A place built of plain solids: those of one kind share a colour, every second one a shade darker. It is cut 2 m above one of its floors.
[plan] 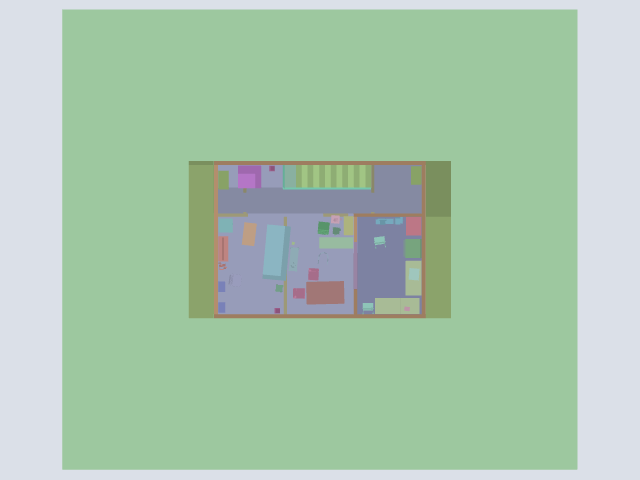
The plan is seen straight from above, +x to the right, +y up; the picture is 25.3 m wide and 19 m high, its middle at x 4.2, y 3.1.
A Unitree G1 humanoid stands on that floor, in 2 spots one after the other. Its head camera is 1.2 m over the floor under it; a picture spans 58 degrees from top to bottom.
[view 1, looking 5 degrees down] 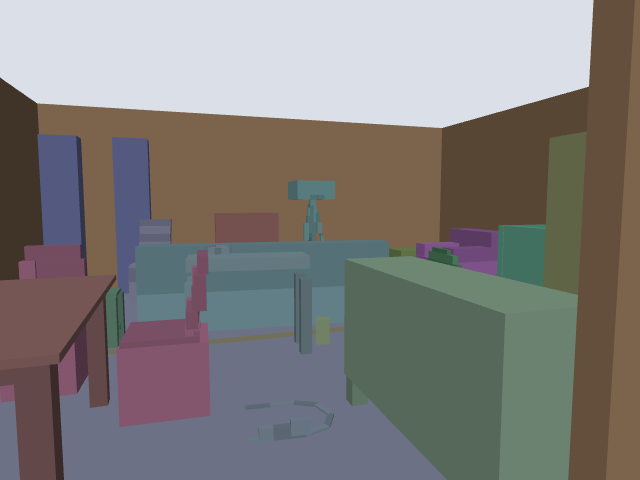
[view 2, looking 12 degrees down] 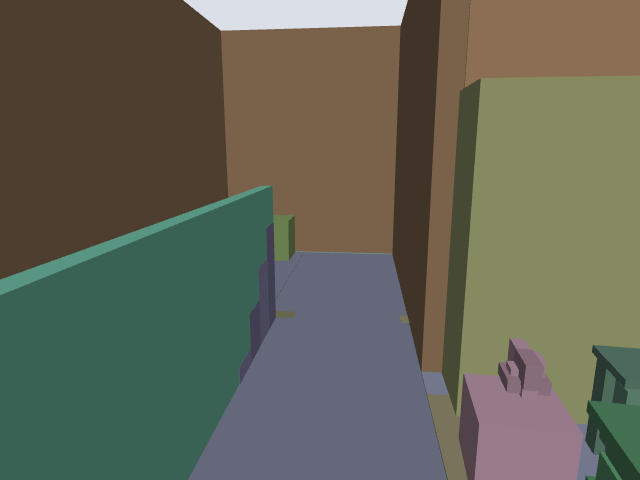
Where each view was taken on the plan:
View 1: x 6.58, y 1.82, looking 162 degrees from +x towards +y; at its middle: wall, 6.77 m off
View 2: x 3.33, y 4.47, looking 6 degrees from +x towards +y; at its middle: wall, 5.04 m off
